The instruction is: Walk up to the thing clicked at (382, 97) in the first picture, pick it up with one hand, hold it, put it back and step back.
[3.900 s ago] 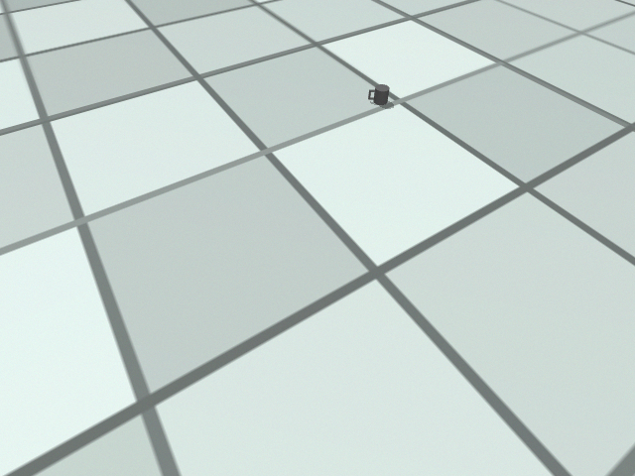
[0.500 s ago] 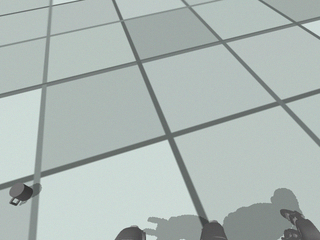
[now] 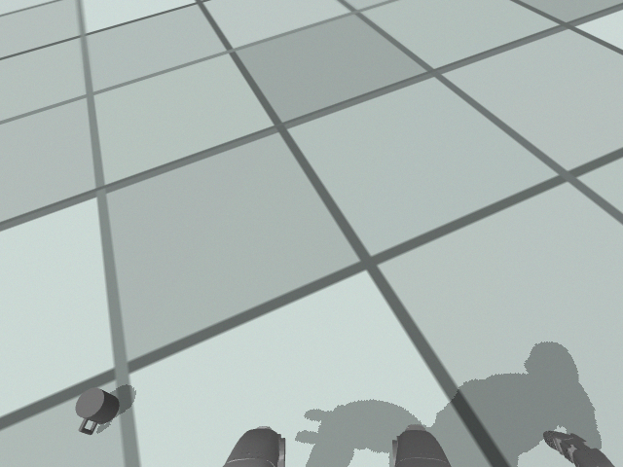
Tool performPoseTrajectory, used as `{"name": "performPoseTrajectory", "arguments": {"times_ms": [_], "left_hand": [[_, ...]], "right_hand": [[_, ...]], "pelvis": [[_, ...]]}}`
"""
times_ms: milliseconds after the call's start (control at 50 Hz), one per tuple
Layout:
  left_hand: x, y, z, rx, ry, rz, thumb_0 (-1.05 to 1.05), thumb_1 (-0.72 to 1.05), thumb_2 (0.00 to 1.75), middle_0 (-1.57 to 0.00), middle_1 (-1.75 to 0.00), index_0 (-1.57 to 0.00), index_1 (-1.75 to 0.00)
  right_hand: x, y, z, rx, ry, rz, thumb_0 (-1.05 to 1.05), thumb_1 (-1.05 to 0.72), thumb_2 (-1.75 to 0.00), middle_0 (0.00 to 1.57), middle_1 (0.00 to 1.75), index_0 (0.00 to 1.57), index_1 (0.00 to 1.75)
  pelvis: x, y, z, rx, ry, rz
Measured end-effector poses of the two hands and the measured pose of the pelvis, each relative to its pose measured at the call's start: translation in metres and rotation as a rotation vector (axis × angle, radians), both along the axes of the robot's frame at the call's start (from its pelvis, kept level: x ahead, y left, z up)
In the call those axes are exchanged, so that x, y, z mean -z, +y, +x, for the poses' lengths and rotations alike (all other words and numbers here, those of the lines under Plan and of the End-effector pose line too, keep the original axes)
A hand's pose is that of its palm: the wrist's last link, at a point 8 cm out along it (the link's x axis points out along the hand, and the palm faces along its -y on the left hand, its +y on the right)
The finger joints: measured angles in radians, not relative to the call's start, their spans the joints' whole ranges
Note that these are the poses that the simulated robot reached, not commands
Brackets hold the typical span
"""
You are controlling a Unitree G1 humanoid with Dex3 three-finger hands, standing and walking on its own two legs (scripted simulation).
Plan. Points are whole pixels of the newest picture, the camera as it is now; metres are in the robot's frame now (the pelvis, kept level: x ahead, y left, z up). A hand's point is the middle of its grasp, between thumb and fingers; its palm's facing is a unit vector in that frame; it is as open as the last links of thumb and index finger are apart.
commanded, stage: walk up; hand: left
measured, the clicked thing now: (95, 411) +0.35 +0.74 -0.69
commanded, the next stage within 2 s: none
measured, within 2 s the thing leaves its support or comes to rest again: neither
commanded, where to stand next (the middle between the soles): -0.07 +0.62 m, yaw -17 degrees
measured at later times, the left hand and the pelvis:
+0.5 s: hand out of the picture +0.05 +0.50 -0.10, palm faces -0.12 -0.81 -0.57, open 7.4 cm; pelvis -0.05 +0.22 +0.00, yaw -5 degrees
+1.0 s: hand out of the picture +0.00 +0.75 -0.12, palm faces -0.19 -0.79 -0.58, open 7.4 cm; pelvis -0.11 +0.46 -0.01, yaw -11 degrees
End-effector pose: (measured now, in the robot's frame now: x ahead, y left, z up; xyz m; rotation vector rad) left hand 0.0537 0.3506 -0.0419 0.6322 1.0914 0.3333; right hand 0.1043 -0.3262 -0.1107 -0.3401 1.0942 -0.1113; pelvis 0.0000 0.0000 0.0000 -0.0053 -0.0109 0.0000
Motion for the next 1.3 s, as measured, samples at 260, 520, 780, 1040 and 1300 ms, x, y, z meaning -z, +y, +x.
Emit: {"name": "performPoseTrajectory", "arguments": {"times_ms": [260,520,780,1040,1300], "left_hand": [[0.019,0.144,0.008,0.007,0.062,-0.007,0.01,0.9,0.89,-0.21,-0.3,-0.21,-0.3],[0.014,0.198,-0.006,0.088,-0.009,-0.067,0.0,0.89,0.89,-0.21,-0.3,-0.21,-0.3],[0.025,0.396,-0.029,0.079,0.012,0.051,0.0,0.89,0.89,-0.21,-0.3,-0.21,-0.3],[0.029,0.445,-0.061,0.156,0.043,-0.064,0.0,0.9,0.89,-0.21,-0.3,-0.21,-0.3],[0.018,0.609,-0.103,0.146,-0.008,0.002,0.0,0.89,0.89,-0.22,-0.31,-0.22,-0.3]], "right_hand": [[-0.013,0.13,-0.069,0.114,0.018,-0.057,0.01,-0.9,-0.9,0.2,0.3,0.21,0.3],[0.006,0.232,-0.097,0.112,0.066,-0.004,0.01,-0.9,-0.9,0.21,0.3,0.21,0.3],[0.005,0.356,-0.123,0.135,-0.03,-0.087,0.01,-0.9,-0.9,0.2,0.3,0.2,0.3],[0.013,0.482,-0.199,0.213,0.06,-0.014,0.01,-0.9,-0.9,0.21,0.3,0.21,0.3],[0.009,0.592,-0.24,0.217,0.031,-0.052,0.01,-0.9,-0.9,0.2,0.3,0.21,0.3]], "pelvis": [[0.0,0.131,-0.021,0.051,0.0,-0.016],[-0.003,0.229,-0.048,0.087,-0.021,-0.016],[0.024,0.383,-0.085,0.139,-0.024,0.0],[0.007,0.478,-0.123,0.183,-0.026,-0.029],[0.016,0.621,-0.17,0.184,-0.02,0.013]]}}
